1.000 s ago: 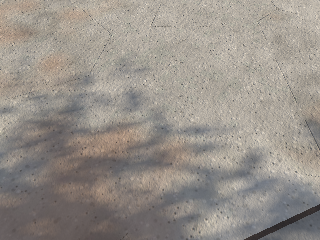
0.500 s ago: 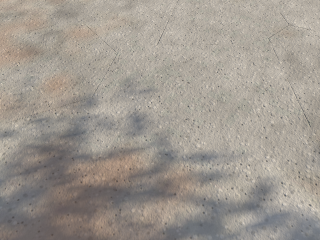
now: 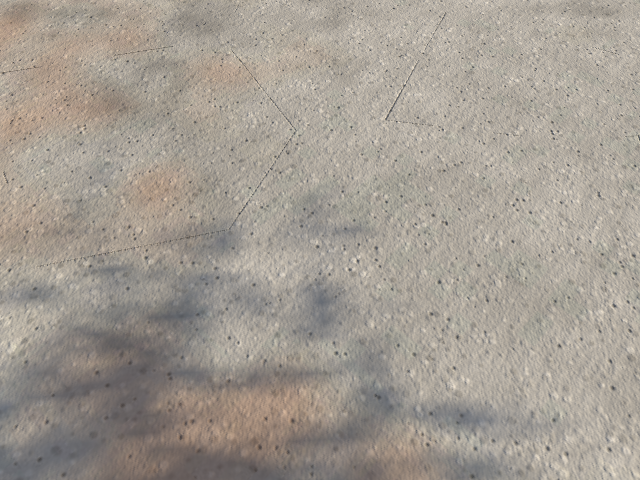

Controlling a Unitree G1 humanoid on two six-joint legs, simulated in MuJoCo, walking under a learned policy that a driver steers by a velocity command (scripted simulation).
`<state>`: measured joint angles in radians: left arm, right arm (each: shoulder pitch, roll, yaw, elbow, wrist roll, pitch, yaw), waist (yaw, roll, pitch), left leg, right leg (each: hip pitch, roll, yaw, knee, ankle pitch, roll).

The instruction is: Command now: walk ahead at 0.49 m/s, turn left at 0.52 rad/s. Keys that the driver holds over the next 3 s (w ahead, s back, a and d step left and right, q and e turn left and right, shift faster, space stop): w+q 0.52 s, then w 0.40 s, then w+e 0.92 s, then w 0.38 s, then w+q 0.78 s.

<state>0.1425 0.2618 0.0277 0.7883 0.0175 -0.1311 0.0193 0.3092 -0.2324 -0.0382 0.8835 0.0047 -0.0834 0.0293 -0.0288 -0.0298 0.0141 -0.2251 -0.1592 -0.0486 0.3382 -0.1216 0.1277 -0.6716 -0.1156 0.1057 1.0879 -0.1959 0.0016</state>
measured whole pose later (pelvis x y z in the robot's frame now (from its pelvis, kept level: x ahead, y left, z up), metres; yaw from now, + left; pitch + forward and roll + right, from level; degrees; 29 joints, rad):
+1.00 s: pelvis +0.48 +0.11 +0.00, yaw +24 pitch +2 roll +1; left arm 0.21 0.30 0.05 0.81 -0.02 -0.08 0.00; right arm 0.31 -0.25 -0.06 0.76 0.00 -0.08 0.03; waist -0.02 -0.05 0.01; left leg -0.20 -0.07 0.05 0.34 -0.17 0.08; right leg -0.63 -0.13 0.04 1.10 -0.24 0.00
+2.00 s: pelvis +1.03 +0.23 +0.00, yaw -7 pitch +2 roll +1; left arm 0.29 0.30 0.06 0.69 -0.02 -0.04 0.00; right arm 0.24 -0.26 -0.06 0.75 -0.01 -0.11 0.02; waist -0.02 -0.05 0.00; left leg -0.28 -0.04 0.01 0.43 -0.18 0.03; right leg -0.49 0.00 0.08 1.15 -0.36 -0.02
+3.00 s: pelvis +1.52 +0.21 -0.01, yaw +14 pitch +1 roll -1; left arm 0.21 0.29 0.06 0.77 -0.01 -0.11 0.01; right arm 0.21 -0.29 -0.07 0.71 0.02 -0.04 0.04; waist 0.00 -0.01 0.07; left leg -0.37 -0.08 0.00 0.53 -0.18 0.09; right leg -0.42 -0.07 0.03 1.20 -0.39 0.01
